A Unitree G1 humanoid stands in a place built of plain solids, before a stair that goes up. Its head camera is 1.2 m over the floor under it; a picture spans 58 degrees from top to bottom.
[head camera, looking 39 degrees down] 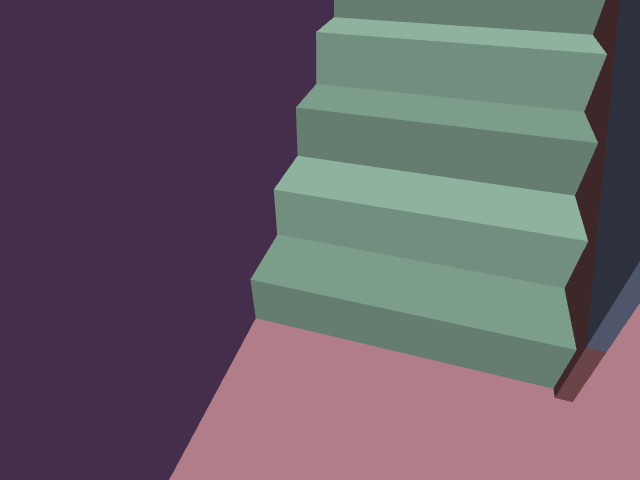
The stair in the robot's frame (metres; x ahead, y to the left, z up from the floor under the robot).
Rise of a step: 0.20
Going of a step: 0.26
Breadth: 1.00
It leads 17 degrees to the right of straight ahead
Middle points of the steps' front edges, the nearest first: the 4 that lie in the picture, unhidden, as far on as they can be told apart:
0.89 -0.24 0.20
1.14 -0.32 0.39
1.38 -0.39 0.59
1.62 -0.46 0.78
